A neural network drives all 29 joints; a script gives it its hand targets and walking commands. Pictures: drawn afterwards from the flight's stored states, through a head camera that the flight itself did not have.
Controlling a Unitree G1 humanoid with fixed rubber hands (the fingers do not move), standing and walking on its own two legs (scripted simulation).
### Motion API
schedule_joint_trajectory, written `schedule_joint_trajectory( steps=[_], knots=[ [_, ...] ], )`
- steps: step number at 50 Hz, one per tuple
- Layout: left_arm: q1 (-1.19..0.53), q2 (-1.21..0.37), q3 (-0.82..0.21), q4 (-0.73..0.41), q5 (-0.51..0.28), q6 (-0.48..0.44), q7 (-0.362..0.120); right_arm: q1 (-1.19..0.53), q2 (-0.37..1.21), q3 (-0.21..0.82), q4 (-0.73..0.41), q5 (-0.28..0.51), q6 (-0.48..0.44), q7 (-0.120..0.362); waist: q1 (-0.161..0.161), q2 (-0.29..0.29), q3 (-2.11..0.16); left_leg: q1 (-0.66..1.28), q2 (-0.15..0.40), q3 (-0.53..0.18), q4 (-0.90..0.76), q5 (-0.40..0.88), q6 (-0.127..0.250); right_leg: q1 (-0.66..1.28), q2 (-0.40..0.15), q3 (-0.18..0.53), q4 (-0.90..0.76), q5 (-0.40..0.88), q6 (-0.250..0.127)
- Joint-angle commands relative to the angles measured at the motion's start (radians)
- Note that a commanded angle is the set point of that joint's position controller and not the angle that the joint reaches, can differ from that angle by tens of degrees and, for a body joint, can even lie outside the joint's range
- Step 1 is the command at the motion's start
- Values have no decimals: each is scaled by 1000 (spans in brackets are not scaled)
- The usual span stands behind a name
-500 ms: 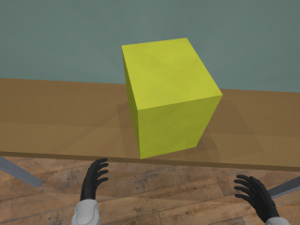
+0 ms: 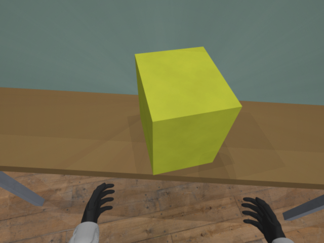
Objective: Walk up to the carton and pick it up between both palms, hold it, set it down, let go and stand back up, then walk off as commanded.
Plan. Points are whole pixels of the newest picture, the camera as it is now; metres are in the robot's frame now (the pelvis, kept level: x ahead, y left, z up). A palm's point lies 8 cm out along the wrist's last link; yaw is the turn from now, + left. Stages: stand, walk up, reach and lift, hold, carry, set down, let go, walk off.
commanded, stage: set down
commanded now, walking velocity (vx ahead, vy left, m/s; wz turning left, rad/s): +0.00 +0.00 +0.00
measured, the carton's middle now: (177, 113) +0.47 +0.02 +0.02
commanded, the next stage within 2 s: let go in 0.72 s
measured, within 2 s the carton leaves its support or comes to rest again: neither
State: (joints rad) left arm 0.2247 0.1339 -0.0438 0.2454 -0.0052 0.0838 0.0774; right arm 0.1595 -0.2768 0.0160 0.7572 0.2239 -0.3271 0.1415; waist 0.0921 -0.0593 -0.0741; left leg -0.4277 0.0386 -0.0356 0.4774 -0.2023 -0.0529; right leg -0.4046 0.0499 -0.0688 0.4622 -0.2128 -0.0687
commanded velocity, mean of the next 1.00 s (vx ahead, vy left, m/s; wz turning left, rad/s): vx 0.00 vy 0.00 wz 0.00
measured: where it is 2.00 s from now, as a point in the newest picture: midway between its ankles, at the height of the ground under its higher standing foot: outside the picture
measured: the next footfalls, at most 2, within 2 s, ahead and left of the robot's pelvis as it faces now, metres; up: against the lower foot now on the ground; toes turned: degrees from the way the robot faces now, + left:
none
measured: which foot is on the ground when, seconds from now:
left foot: down 0.00-1.00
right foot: down 0.00-1.00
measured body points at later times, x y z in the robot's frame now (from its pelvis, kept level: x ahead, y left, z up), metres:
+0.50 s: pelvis +0.00 +0.01 +0.00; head +0.04 +0.04 +0.45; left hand +0.17 +0.23 -0.08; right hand +0.19 -0.19 -0.09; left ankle +0.02 +0.15 -0.74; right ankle +0.01 -0.07 -0.74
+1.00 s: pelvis +0.01 +0.02 +0.00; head +0.04 +0.05 +0.45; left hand +0.17 +0.24 -0.09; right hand +0.18 -0.19 -0.09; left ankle +0.02 +0.15 -0.74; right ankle +0.01 -0.07 -0.74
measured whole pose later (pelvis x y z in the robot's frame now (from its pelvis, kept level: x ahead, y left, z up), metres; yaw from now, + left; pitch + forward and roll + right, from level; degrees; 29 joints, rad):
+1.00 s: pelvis +0.01 +0.02 +0.00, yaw +0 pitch +5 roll -1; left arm 0.22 0.20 -0.04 0.34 -0.01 0.18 0.01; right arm 0.18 -0.15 0.02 0.78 0.04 -0.26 0.01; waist 0.08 -0.06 -0.01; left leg -0.34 0.03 -0.04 0.48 -0.22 -0.03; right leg -0.30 0.04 -0.07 0.42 -0.21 -0.05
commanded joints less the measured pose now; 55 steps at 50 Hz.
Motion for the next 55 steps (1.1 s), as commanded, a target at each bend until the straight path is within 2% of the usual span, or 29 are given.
schedule_joint_trajectory(
  steps=[1, 2, 4, 6, 7, 9, 10, 12, 13, 14, 15, 16, 18, 21, 23, 24, 27, 30, 35, 36, 37, 43, 46, 48, 49, 50, 52, 54, 55],
  knots=[
    [-42, 166, 61, -83, -40, 6, -26, -15, -86, -75, -83, -77, 0, -67, -138, -36, -51, 279, -93, 92, -103, 71, 52, 340, -104, 139, -139, 170, 97],
    [-43, 165, 59, -127, -50, 1, -19, -36, -88, -83, -119, -70, -8, -65, -125, -27, -85, 287, -87, 86, -100, 86, 51, 344, -102, 130, -134, 178, 94],
    [-31, 173, 63, -42, -25, 34, -42, -4, -50, -73, -54, -99, 17, -84, -143, -17, -25, 288, -95, 96, -103, 61, 58, 346, -112, 136, -158, 153, 99],
    [-30, 190, 60, -78, -34, 30, -44, -18, -51, -86, -91, -105, 14, -93, -133, -12, -64, 302, -86, 97, -104, 83, 59, 349, -102, 117, -145, 165, 102],
    [-38, 190, 61, -110, -29, 28, -37, -12, -60, -96, -90, -107, 18, -89, -113, 12, -69, 313, -84, 93, -104, 85, 54, 332, -96, 110, -148, 136, 97],
    [-60, 197, 46, -136, -36, 28, -33, -26, -47, -108, -101, -119, 18, -99, -136, 7, -56, 325, -81, 86, -97, 95, 52, 312, -92, 110, -150, 142, 98],
    [-54, 206, 49, -99, -34, 33, -39, -22, -27, -102, -93, -135, 20, -110, -131, 15, -43, 330, -83, 90, -95, 93, 54, 314, -94, 106, -148, 148, 102],
    [-75, 206, 47, -148, -38, 28, -31, -41, -32, -108, -122, -135, 18, -106, -121, 36, -65, 349, -78, 92, -102, 101, 47, 314, -90, 97, -148, 151, 91],
    [-78, 212, 49, -82, -41, 41, -45, -28, -6, -105, -98, -154, 25, -119, -125, 19, -46, 336, -85, 98, -93, 73, 53, 317, -99, 105, -155, 132, 97],
    [-64, 199, 31, -99, -42, 39, -41, -24, -8, -113, -98, -151, 21, -121, -142, 36, -57, 349, -78, 92, -95, 89, 54, 309, -95, 96, -148, 145, 97],
    [-67, 213, 35, -49, -41, 51, -56, -13, 12, -103, -76, -171, 29, -133, -142, 11, -31, 340, -87, 102, -92, 65, 60, 316, -102, 109, -157, 130, 101],
    [-60, 211, 39, -79, -37, 50, -50, -8, 4, -110, -85, -168, 29, -131, -134, 42, -41, 355, -80, 100, -101, 71, 54, 311, -97, 96, -153, 132, 98],
    [-69, 221, 51, -80, -29, 59, -57, -11, 19, -109, -76, -178, 34, -143, -131, 50, -33, 349, -85, 108, -92, 78, 52, 314, -97, 93, -152, 138, 100],
    [-41, 218, 51, -22, -20, 79, -80, 6, 29, -102, -34, -198, 44, -156, -143, 20, 4, 360, -84, 106, -88, 85, 56, 318, -98, 93, -161, 145, 103],
    [-46, 218, 50, -55, -20, 74, -75, -3, 25, -105, -53, -191, 41, -156, -133, 50, -27, 368, -79, 102, -95, 102, 52, 320, -93, 79, -148, 167, 106],
    [-68, 233, 56, -35, -19, 82, -81, -1, 34, -106, -32, -203, 41, -164, -145, 40, 8, 361, -83, 104, -90, 83, 54, 308, -92, 87, -159, 142, 106],
    [-70, 233, 53, -58, -15, 84, -82, -15, 42, -108, -54, -209, 43, -170, -136, 53, -5, 366, -79, 101, -99, 76, 51, 314, -86, 71, -154, 147, 102],
    [-67, 219, 47, -77, -4, 72, -66, -28, 24, -116, -43, -201, 29, -157, -120, 82, -32, 374, -76, 101, -95, 123, 38, 320, -71, 45, -133, 179, 93],
    [-57, 220, 48, -81, -2, 68, -67, -18, 16, -114, -29, -201, 22, -159, -124, 84, -50, 408, -74, 92, -87, 160, 34, 313, -63, 44, -130, 218, 87],
    [-72, 219, 38, -89, -9, 68, -67, -26, 13, -120, -34, -200, 24, -160, -136, 73, -54, 408, -69, 91, -90, 145, 36, 313, -61, 48, -136, 195, 88],
    [-61, 217, 43, -77, -1, 71, -61, -27, 13, -119, -16, -198, 27, -158, -129, 99, -45, 409, -73, 100, -92, 162, 29, 312, -62, 40, -129, 199, 92],
    [-3, 185, 26, -98, 22, 80, -56, 13, -21, -129, 13, -191, 22, -141, -135, 122, -22, 439, -68, 84, -87, 216, 23, 303, -48, 35, -129, 238, 73],
    [-53, 200, 45, -81, 18, 74, -59, -28, -12, -121, -6, -189, 19, -148, -131, 101, -51, 406, -73, 99, -89, 186, 29, 312, -52, 31, -126, 201, 78],
    [-33, 177, 36, -54, 27, 86, -54, -22, -21, -128, 32, -195, 25, -144, -125, 126, -25, 399, -69, 97, -100, 184, 20, 324, -48, 28, -118, 191, 75],
    [-33, 175, 30, -64, 21, 84, -58, -20, -29, -132, 25, -196, 18, -141, -132, 95, -40, 412, -67, 91, -97, 188, 25, 317, -44, 27, -128, 197, 71],
    [-35, 182, 34, -71, 29, 84, -52, -25, -24, -122, 40, -192, 23, -138, -130, 127, -27, 414, -69, 97, -98, 183, 22, 309, -44, 27, -127, 183, 68],
    [-11, 172, 20, -75, 25, 90, -54, 3, -42, -142, 41, -195, 21, -137, -149, 107, -27, 408, -61, 81, -98, 175, 25, 313, -45, 23, -130, 195, 68],
    [7, 164, 22, -82, 33, 85, -52, 14, -41, -129, 22, -194, 16, -131, -142, 110, -31, 409, -64, 88, -97, 189, 30, 319, -49, 24, -126, 206, 65],
    [-42, 180, 34, -56, 39, 89, -48, -42, -48, -138, 14, -199, 18, -133, -126, 123, -36, 390, -65, 92, -105, 163, 25, 312, -45, 21, -122, 161, 66]
  ],
)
